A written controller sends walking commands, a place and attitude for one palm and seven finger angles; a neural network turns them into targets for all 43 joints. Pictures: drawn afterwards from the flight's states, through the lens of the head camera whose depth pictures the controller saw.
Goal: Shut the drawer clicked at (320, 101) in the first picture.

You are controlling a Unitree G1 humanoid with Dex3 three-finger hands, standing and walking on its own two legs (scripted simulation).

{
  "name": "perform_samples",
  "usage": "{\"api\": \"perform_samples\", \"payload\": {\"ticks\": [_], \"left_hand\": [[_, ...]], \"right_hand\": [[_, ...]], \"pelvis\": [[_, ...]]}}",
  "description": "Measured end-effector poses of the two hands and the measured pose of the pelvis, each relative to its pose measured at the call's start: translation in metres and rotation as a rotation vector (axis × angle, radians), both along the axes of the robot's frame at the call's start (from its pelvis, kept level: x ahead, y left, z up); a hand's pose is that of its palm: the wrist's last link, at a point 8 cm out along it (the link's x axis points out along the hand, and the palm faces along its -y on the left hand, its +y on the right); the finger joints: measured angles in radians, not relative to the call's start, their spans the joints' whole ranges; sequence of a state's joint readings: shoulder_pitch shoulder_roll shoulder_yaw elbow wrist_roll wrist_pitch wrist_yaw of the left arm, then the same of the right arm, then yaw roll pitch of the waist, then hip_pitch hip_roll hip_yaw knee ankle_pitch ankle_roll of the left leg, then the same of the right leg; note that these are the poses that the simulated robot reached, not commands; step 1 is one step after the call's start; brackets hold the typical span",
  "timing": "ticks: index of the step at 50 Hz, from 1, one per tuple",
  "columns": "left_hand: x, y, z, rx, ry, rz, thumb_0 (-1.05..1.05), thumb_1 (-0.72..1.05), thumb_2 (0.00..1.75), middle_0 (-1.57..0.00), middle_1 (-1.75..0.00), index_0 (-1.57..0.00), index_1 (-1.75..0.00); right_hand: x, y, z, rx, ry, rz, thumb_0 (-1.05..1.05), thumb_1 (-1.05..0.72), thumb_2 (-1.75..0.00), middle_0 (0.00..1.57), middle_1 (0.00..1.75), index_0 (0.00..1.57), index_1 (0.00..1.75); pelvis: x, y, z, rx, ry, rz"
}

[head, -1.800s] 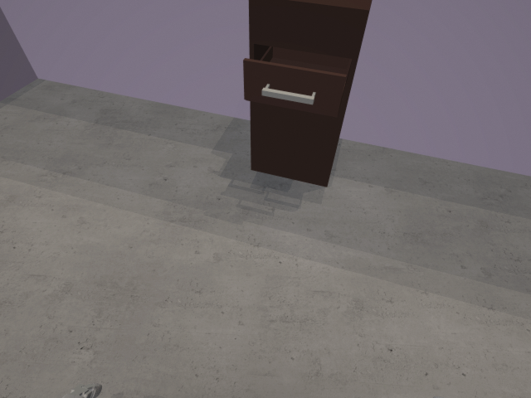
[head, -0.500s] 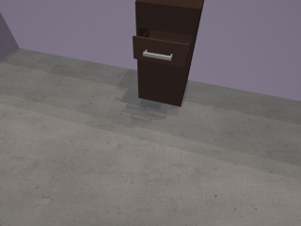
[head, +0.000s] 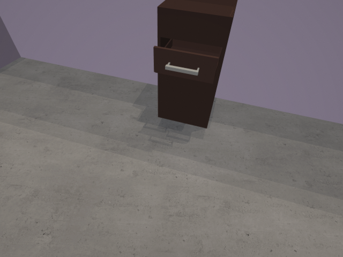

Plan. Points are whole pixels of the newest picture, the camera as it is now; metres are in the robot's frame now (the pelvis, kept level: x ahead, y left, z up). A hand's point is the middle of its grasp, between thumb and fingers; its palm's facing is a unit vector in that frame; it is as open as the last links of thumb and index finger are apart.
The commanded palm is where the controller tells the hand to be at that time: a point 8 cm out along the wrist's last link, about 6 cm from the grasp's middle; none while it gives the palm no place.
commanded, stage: walk to a spot facing it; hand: left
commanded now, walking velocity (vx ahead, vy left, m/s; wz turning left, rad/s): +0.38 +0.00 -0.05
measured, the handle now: (182, 68) +1.16 +0.01 -0.15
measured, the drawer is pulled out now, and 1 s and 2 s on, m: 0.14 0.14 0.14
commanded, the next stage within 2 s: turn to face it in 0.68 s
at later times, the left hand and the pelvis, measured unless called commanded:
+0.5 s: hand (130, 228) +0.24 +0.14 -0.17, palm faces +0.01 -0.98 -0.21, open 7.3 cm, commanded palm none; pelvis +0.17 -0.05 +0.00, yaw +0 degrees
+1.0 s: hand (117, 203) +0.32 +0.19 -0.18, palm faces +0.12 -0.98 -0.16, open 7.4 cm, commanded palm none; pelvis +0.35 +0.02 +0.01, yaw +1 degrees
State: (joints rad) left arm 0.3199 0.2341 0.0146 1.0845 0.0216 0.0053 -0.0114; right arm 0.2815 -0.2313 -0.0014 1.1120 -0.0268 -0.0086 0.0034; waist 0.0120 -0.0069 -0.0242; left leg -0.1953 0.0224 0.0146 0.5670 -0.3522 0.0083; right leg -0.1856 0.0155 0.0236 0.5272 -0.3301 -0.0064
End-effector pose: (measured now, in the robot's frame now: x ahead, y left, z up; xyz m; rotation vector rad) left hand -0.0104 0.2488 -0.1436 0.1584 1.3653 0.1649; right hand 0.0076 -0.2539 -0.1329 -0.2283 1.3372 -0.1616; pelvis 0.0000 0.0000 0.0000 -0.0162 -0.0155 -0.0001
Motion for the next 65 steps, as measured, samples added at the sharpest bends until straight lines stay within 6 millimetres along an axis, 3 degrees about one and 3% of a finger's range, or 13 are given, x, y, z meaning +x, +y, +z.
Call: {"api": "perform_samples", "payload": {"ticks": [4,7,14,19,22,29,36,39,41,45,51,60,65], "left_hand": [[-0.003,-0.008,-0.011,-0.04,0.096,-0.006,0.01,0.91,0.89,-0.2,-0.29,-0.2,-0.3],[0.022,-0.015,-0.008,-0.053,0.112,-0.033,0.01,0.91,0.89,-0.2,-0.29,-0.2,-0.3],[0.147,-0.033,0.004,-0.032,-0.048,-0.089,0.02,0.93,0.89,-0.2,-0.29,-0.2,-0.3],[0.231,-0.047,0.001,0.018,-0.223,-0.102,0.01,0.93,0.89,-0.2,-0.29,-0.2,-0.3],[0.244,-0.054,0.004,0.019,-0.237,-0.072,0.01,0.92,0.89,-0.2,-0.29,-0.2,-0.3],[0.234,-0.067,0.003,-0.025,-0.104,-0.013,0.01,0.94,0.89,-0.2,-0.29,-0.2,-0.3],[0.222,-0.058,-0.013,-0.088,0.017,0.105,0.01,0.92,0.89,-0.2,-0.29,-0.2,-0.3],[0.223,-0.046,-0.028,-0.104,0.077,0.148,0.01,0.92,0.89,-0.2,-0.29,-0.2,-0.3],[0.231,-0.036,-0.031,-0.101,0.109,0.153,0.01,0.91,0.89,-0.2,-0.29,-0.2,-0.3],[0.266,-0.017,-0.02,-0.074,0.091,0.142,0.01,0.91,0.89,-0.2,-0.29,-0.2,-0.3],[0.327,-0.008,-0.002,-0.049,0.039,0.098,0.01,0.91,0.89,-0.2,-0.29,-0.19,-0.3],[0.412,-0.024,0.004,-0.014,-0.022,-0.025,0.01,0.92,0.89,-0.2,-0.29,-0.19,-0.3],[0.446,-0.035,0.007,0.019,-0.073,-0.086,0.01,0.92,0.89,-0.2,-0.29,-0.2,-0.3]], "right_hand": [[-0.013,0.024,-0.006,0.027,0.031,-0.07,0.0,-0.91,-0.89,0.2,0.3,0.2,0.3],[-0.032,0.04,-0.002,0.054,0.089,-0.134,0.0,-0.91,-0.89,0.2,0.3,0.2,0.3],[-0.067,0.057,0.008,0.127,0.329,-0.226,0.0,-0.91,-0.89,0.2,0.3,0.21,0.3],[-0.045,0.035,-0.007,0.152,0.42,-0.237,0.01,-0.91,-0.89,0.2,0.3,0.21,0.3],[0.01,0.01,-0.014,0.124,0.346,-0.204,0.01,-0.91,-0.89,0.2,0.3,0.21,0.3],[0.196,-0.025,0.0,0.048,-0.026,-0.097,0.01,-0.92,-0.89,0.2,0.3,0.2,0.3],[0.356,-0.002,0.021,0.027,-0.231,0.077,0.0,-0.92,-0.9,0.19,0.3,0.2,0.3],[0.406,0.018,0.017,0.009,-0.292,0.139,0.0,-0.92,-0.9,0.19,0.3,0.2,0.3],[0.422,0.03,0.016,0.007,-0.303,0.148,0.0,-0.92,-0.89,0.2,0.3,0.2,0.3],[0.424,0.049,0.016,0.029,-0.246,0.127,0.0,-0.92,-0.89,0.2,0.3,0.2,0.3],[0.421,0.043,0.019,0.013,-0.202,0.034,-0.02,-0.96,-0.89,0.2,0.3,0.21,0.3],[0.388,0.026,-0.008,0.058,-0.064,-0.103,0.0,-0.93,-0.89,0.2,0.3,0.21,0.3],[0.369,0.014,-0.023,0.084,0.016,-0.17,0.0,-0.92,-0.89,0.2,0.3,0.2,0.3]], "pelvis": [[0.023,0.006,-0.005,0.019,0.003,-0.032],[0.039,0.003,-0.001,0.025,0.006,-0.043],[0.086,-0.015,0.002,0.02,0.016,-0.046],[0.127,-0.04,-0.017,0.022,-0.001,-0.023],[0.147,-0.046,-0.013,0.008,-0.014,-0.009],[0.2,-0.044,0.004,-0.015,-0.003,0.019],[0.26,-0.022,0.0,-0.04,-0.011,0.063],[0.288,-0.004,-0.013,-0.043,-0.017,0.071],[0.3,0.003,-0.015,-0.029,-0.024,0.073],[0.321,0.011,-0.004,-0.006,-0.023,0.059],[0.35,0.017,0.008,0.012,-0.014,0.013],[0.378,0.0,0.002,0.029,-0.014,-0.067],[0.386,-0.014,-0.005,0.016,-0.001,-0.095]]}}
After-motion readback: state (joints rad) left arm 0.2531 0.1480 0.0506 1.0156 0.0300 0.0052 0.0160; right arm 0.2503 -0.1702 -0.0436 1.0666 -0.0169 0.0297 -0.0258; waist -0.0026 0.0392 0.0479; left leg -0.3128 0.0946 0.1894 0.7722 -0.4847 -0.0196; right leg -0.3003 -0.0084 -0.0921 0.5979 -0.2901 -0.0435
